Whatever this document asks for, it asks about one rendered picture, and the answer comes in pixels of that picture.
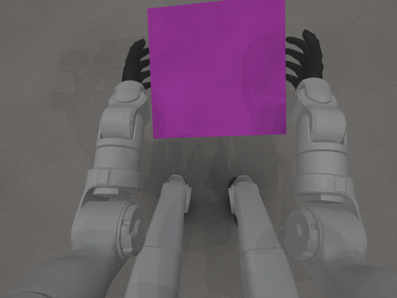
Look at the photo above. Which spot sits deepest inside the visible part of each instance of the robot shin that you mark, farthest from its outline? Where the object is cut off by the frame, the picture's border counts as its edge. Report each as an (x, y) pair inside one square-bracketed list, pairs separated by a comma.
[(175, 178), (243, 179)]

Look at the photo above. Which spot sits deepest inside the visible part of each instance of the robot left hand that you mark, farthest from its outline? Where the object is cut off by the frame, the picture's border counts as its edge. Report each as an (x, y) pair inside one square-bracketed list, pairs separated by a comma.
[(133, 65)]

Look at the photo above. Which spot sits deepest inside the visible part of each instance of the left robot forearm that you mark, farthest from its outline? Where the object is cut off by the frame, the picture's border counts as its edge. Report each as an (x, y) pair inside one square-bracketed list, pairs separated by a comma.
[(115, 173)]

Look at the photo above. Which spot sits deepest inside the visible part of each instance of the carton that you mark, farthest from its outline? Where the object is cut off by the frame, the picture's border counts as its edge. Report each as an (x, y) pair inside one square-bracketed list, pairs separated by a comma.
[(218, 69)]

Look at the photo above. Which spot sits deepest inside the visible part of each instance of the left robot upper arm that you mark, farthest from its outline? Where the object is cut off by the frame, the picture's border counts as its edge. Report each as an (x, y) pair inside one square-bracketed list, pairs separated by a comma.
[(105, 234)]

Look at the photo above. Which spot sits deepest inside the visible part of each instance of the robot right hand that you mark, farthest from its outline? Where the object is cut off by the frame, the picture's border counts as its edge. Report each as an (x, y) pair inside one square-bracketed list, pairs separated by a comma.
[(311, 60)]

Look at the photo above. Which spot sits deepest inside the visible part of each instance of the right robot upper arm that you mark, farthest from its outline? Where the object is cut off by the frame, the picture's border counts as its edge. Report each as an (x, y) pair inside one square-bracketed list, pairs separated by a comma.
[(331, 245)]

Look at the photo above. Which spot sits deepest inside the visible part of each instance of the left robot shin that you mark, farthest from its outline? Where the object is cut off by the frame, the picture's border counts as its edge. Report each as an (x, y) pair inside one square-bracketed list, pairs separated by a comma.
[(175, 178)]

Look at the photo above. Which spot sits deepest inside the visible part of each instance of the right robot forearm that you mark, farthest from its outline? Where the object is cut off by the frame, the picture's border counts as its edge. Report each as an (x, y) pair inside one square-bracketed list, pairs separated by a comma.
[(321, 148)]

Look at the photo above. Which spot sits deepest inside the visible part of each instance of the right robot shin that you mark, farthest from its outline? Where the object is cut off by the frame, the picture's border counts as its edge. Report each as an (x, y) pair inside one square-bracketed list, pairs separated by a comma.
[(243, 179)]

